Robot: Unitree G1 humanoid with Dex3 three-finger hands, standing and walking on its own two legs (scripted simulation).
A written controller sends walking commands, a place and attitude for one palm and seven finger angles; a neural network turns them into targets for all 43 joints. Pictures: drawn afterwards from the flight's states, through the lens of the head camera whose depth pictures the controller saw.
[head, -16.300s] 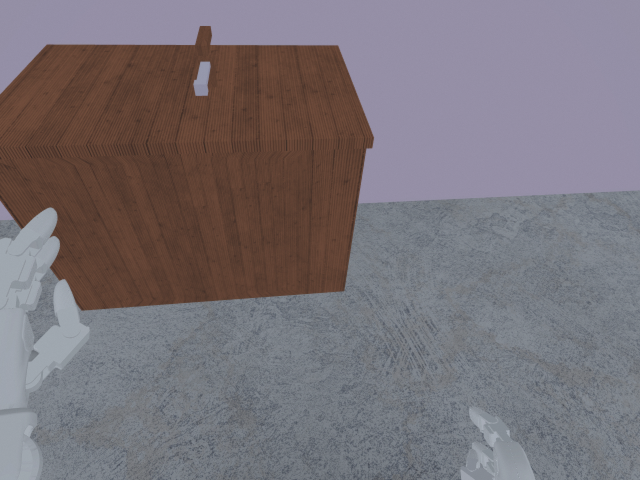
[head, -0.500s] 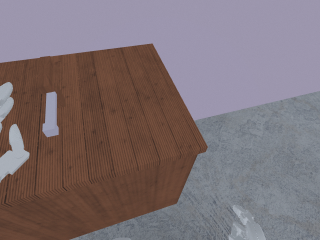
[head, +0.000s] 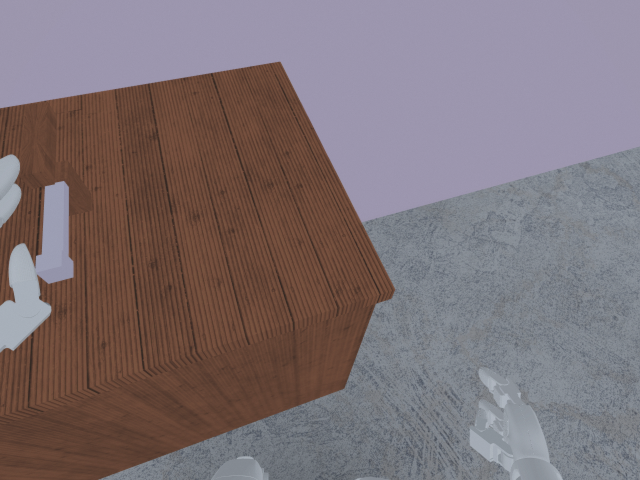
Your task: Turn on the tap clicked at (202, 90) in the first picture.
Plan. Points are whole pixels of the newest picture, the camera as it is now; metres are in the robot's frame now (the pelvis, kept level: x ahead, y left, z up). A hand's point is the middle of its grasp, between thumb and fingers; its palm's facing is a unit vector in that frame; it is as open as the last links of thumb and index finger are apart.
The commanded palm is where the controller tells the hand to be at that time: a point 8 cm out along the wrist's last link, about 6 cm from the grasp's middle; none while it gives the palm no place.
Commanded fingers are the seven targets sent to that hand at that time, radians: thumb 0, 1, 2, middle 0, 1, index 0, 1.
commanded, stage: come to a stop and stand still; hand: left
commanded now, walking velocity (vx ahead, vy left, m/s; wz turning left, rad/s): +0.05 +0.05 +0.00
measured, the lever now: (55, 266) +0.34 +0.34 +0.05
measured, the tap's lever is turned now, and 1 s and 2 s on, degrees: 0 0 0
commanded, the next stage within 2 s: look again from close up in 1.36 s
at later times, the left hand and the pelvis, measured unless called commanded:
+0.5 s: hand out of the picture +0.16 +0.32 +0.15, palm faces +0.31 -0.90 -0.31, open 7.4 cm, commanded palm +0.10 +0.35 +0.18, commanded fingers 0.00 0.90 0.90 -0.20 -0.30 -0.20 -0.30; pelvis -0.08 +0.09 -0.01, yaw -4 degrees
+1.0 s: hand out of the picture +0.13 +0.41 +0.16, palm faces +0.33 -0.90 -0.29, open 7.4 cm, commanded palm +0.07 +0.44 +0.18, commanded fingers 0.00 0.90 0.90 -0.20 -0.30 -0.20 -0.30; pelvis -0.12 +0.18 -0.01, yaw -7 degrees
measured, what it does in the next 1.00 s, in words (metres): steps to the left: right foot, then left foot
